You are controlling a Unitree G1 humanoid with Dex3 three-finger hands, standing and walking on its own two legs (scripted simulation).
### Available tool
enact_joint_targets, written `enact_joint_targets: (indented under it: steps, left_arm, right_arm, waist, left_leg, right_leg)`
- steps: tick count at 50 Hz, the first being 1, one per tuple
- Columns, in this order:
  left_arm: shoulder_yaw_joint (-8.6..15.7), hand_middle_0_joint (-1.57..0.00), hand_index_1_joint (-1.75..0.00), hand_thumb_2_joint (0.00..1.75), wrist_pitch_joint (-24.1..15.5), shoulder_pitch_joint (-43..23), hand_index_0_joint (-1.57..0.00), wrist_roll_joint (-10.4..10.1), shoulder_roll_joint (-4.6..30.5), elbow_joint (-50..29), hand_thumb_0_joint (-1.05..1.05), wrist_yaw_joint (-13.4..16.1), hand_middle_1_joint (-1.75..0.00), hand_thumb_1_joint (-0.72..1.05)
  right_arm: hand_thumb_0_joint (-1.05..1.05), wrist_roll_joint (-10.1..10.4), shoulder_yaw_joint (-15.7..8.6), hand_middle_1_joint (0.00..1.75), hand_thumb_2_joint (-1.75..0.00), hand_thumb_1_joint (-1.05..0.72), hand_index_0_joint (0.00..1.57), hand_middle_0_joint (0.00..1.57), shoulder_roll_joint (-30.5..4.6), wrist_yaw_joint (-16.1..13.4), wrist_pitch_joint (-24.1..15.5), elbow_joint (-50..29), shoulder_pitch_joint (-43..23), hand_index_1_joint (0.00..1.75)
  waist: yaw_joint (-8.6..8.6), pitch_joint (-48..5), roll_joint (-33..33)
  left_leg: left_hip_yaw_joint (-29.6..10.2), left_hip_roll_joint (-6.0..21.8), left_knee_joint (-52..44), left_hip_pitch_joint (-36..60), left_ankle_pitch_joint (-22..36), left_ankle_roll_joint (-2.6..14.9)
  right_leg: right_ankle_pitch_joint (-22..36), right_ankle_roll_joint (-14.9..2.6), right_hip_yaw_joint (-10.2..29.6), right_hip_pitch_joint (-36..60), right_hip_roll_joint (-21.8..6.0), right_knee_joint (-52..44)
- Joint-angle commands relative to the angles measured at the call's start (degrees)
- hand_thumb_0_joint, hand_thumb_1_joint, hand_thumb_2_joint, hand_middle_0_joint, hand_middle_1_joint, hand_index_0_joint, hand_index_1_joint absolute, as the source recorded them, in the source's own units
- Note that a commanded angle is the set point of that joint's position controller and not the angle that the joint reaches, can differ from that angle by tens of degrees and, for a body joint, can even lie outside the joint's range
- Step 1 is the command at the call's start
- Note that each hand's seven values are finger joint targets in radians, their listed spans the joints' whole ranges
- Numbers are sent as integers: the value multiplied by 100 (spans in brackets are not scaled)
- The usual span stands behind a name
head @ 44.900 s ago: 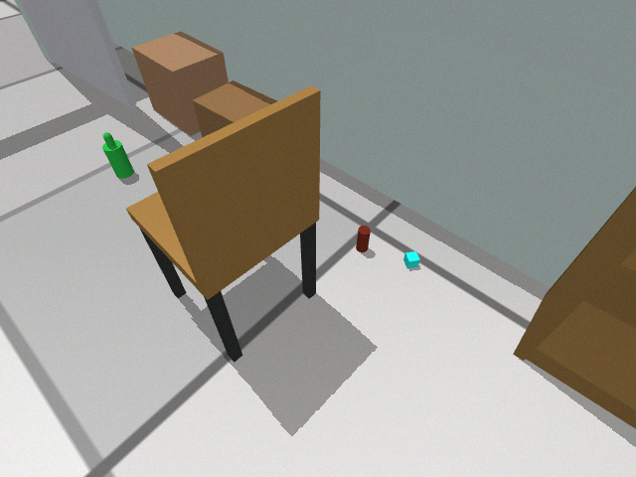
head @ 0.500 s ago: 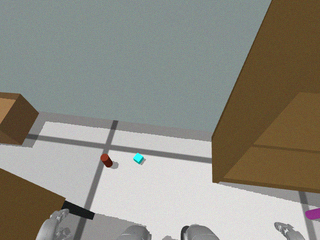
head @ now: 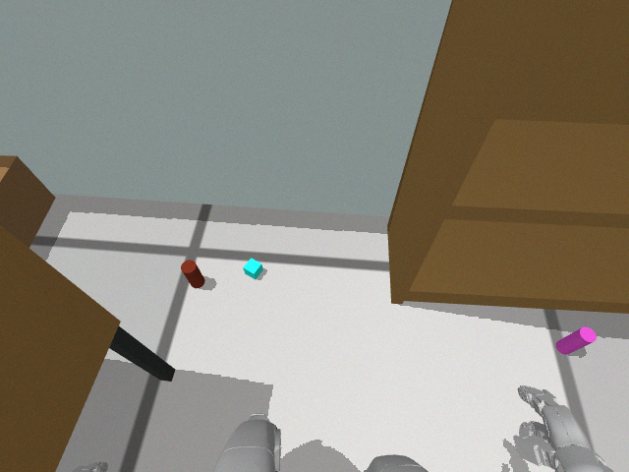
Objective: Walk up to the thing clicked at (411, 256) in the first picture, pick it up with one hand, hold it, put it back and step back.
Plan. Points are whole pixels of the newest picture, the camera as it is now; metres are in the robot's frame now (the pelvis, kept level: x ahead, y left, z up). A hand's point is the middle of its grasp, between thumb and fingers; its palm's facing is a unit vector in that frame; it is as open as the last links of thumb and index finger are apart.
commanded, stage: step back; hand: left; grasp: from above
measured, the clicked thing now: (253, 268) +0.74 +0.24 -0.73
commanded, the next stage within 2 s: stand in 1.90 s
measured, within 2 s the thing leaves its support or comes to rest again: neither
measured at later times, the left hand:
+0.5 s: hand out of the picture -0.05 +0.24 -0.13, palm faces +0.05 -0.94 -0.34, open 7.3 cm
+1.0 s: hand out of the picture -0.28 +0.22 -0.12, palm faces +0.09 -0.88 -0.46, open 7.3 cm
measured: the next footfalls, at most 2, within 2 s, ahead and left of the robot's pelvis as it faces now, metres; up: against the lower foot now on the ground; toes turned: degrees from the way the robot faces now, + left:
left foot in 0.32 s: -0.08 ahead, +0.10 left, +0.00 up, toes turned +2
right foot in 0.68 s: -0.25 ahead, -0.19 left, +0.00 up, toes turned +3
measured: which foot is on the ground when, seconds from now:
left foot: down 0.00-0.02, up 0.04-0.30, down 0.32-0.72, up 0.74-1.00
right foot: down 0.00-0.34, up 0.36-0.66, down 0.68-1.00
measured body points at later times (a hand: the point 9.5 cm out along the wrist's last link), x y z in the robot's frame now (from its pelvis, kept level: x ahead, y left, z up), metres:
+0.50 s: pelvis -0.16 -0.02 +0.02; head -0.11 +0.01 +0.46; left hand -0.05 +0.29 -0.11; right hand -0.05 -0.32 -0.09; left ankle -0.12 +0.10 -0.71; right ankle -0.17 -0.17 -0.63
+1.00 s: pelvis -0.33 -0.07 +0.01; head -0.30 -0.08 +0.46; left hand -0.29 +0.27 -0.09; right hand -0.24 -0.39 -0.12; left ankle -0.37 +0.06 -0.71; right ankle -0.29 -0.19 -0.71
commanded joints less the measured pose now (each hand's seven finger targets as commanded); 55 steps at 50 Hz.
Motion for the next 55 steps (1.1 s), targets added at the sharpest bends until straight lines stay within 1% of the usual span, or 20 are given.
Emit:
enact_joint_targets:
  steps: [1, 2, 6, 13, 16, 18, 19, 22, 28, 33, 34, 35, 36, 37, 41, 47, 50, 51, 53, 55]
  left_arm:
    - [564, -20, -30, 90, -180, 349, -20, 94, 2210, -596, 0, 37, -30, 90]
    - [543, -20, -30, 90, -202, -188, -20, 106, 2234, -834, 0, 84, -30, 90]
    - [380, -20, -30, 90, -230, -695, -20, 118, 1341, -912, 0, 136, -30, 90]
    - [308, -20, -30, 90, -124, -23, -20, 58, 1168, -1033, 0, 244, -30, 90]
    - [195, -20, -30, 90, 15, -246, -20, -36, 1061, -1186, 0, 154, -30, 90]
    - [198, -20, -30, 90, 27, -352, -20, -86, 997, -1229, 0, 196, -30, 90]
    - [261, -20, -30, 90, 33, -546, -20, -32, 1186, -1163, 0, 238, -30, 90]
    - [309, -20, -30, 90, 58, -105, -20, -109, 1114, -864, 0, 155, -30, 90]
    - [226, -20, -30, 90, -64, -33, -20, -38, 966, -830, 0, 98, -30, 90]
    - [217, -20, -30, 90, -181, 783, -20, -45, 985, -211, 0, 100, -30, 90]
    - [255, -20, -30, 90, -195, 844, -20, 25, 1092, -115, 0, 110, -30, 90]
    - [363, -20, -30, 90, -207, 844, -20, 128, 1494, -161, 0, 103, -30, 90]
    - [514, -20, -30, 90, -162, 403, -20, 126, 2139, -406, 0, 94, -30, 90]
    - [516, -20, -30, 90, -171, -150, -20, 129, 2427, -644, 0, 142, -30, 90]
    - [308, -20, -30, 90, -331, -756, -20, 137, 1403, -631, 0, 193, -30, 90]
    - [400, -20, -30, 90, -442, 179, -20, 184, 1520, -381, 0, 155, -30, 90]
    - [298, -20, -30, 90, -316, -42, -20, 103, 1567, -354, 0, 70, -30, 90]
    - [165, -20, -30, 90, -290, 204, -20, 99, 1163, -331, 0, 69, -30, 90]
    - [181, -20, -30, 90, -336, -85, -20, 40, 1130, -327, 0, 78, -30, 90]
    - [286, -20, -30, 90, -427, -416, -20, 3, 1535, -228, 0, -16, -30, 90]
  right_arm:
    - [0, 125, -366, 30, -90, -90, 20, 20, -919, -150, -1, -599, -92, 30]
    - [0, 118, -461, 30, -90, -90, 20, 20, -1163, -183, 3, -472, 71, 30]
    - [0, 127, -313, 30, -90, -90, 20, 20, -904, -119, -56, -90, 650, 30]
    - [0, -1, -267, 30, -90, -90, 20, 20, -754, -145, -232, -121, 836, 30]
    - [0, -89, -416, 30, -90, -90, 20, 20, -946, -125, -239, 75, 1210, 30]
    - [0, -120, -568, 30, -90, -90, 20, 20, -1937, -76, -203, -121, 756, 30]
    - [0, -130, -605, 30, -90, -90, 20, 20, -2033, -110, -233, -165, 612, 30]
    - [0, -155, -393, 30, -90, -90, 20, 20, -1349, -145, -259, -283, 115, 30]
    - [0, -113, -393, 30, -90, -90, 20, 20, -1212, -116, -144, -250, 522, 30]
    - [0, -45, -414, 30, -90, -90, 20, 20, -1468, -36, 83, -297, 263, 30]
    - [0, -9, -371, 30, -90, -90, 20, 20, -1308, -8, 111, -306, 263, 30]
    - [0, 9, -293, 30, -90, -90, 20, 20, -995, -13, 95, -413, 234, 30]
    - [0, 11, -290, 30, -90, -90, 20, 20, -840, -82, 82, -563, 67, 30]
    - [0, -9, -439, 30, -90, -90, 20, 20, -1109, -144, 123, -505, 48, 30]
    - [0, 13, -365, 30, -90, -90, 20, 20, -1023, -17, 72, -9, 648, 30]
    - [0, -76, -287, 30, -90, -90, 20, 20, -915, 91, -174, 10, 475, 30]
    - [0, -130, -395, 30, -90, -90, 20, 20, -894, 108, -290, 452, 1185, 30]
    - [0, -217, -505, 30, -90, -90, 20, 20, -1085, 78, -324, 615, 1397, 30]
    - [0, -212, -609, 30, -90, -90, 20, 20, -1981, 69, -345, 391, 990, 30]
    - [0, -142, -533, 30, -90, -90, 20, 20, -1669, 108, -384, 368, 442, 30]
  waist:
    - [363, -1328, -1896]
    - [199, -904, -1925]
    - [-195, -936, -1191]
    - [143, -1775, -1362]
    - [6, -1795, -755]
    - [-50, -1550, 1132]
    - [-227, -1319, 1157]
    - [186, -1210, 563]
    - [-146, -1412, 808]
    - [115, -2061, 1071]
    - [124, -1974, 811]
    - [154, -1714, -343]
    - [299, -1293, -1551]
    - [367, -728, -1840]
    - [-214, -806, -687]
    - [421, -1424, -1408]
    - [-11, -1375, -1204]
    - [-57, -1466, -327]
    - [-132, -815, 794]
    - [11, -141, 450]
  left_leg:
    - [-303, -1059, 1827, -333, -2405, 104]
    - [-765, -754, 2660, 88, -2463, 76]
    - [-742, -1293, 2972, -218, -1646, 106]
    - [-190, -630, -484, -35, -1552, 85]
    - [-443, -396, -1792, 1638, 730, 295]
    - [-2641, 1587, -1908, 1259, 1685, 1551]
    - [-3115, 1979, -2053, 455, 1423, 1958]
    - [-1501, 996, -1667, 797, 1962, 1465]
    - [-1191, 846, -1309, 2015, 1551, 1490]
    - [-721, 564, -651, 1491, 1111, 1087]
    - [-574, 302, -382, 934, 488, 825]
    - [-414, -306, 332, -289, -714, 487]
    - [-400, -1093, 1518, -699, -2190, 110]
    - [-830, -738, 2520, -209, -2393, -12]
    - [-858, -1176, 3051, -301, -1348, 40]
    - [-356, -474, 202, -427, -2045, -50]
    - [-19, -644, -2249, 1694, -1203, 217]
    - [-732, -443, -2185, 2563, -1302, 326]
    - [-3598, 1455, -2847, 1583, -4016, 1364]
    - [-2801, 1325, -2868, 210, -3712, 1490]
  right_leg:
    - [1283, -1588, 2758, -764, -2372, -1995]
    - [1226, -1826, 3149, -1705, -2706, -2216]
    - [2878, -1066, 780, -676, -1309, -1291]
    - [4293, -1144, 920, 1560, -1523, -207]
    - [2705, -592, 608, -21, -1067, 343]
    - [-1143, -182, 139, -1356, 120, 2053]
    - [-1364, -138, 675, -1104, 37, 2935]
    - [-628, -156, 929, -1410, 258, 3803]
    - [-646, 183, 355, -1479, 13, 1808]
    - [608, -80, -511, 201, -99, -1432]
    - [876, -195, -272, 477, -208, -1493]
    - [429, -459, 1084, 552, -940, -1543]
    - [-136, -1260, 2480, -648, -2234, -2129]
    - [-795, -1837, 3384, -2216, -2959, -2713]
    - [1206, -1017, 763, -1080, -1425, -1433]
    - [-869, -1156, 1304, 1000, -1687, -1506]
    - [-443, -835, 786, -284, -1465, -831]
    - [-477, -566, 392, -1206, -1131, 136]
    - [-766, -106, -317, -2612, -473, 1443]
    - [-467, -175, 13, -1476, -753, 1566]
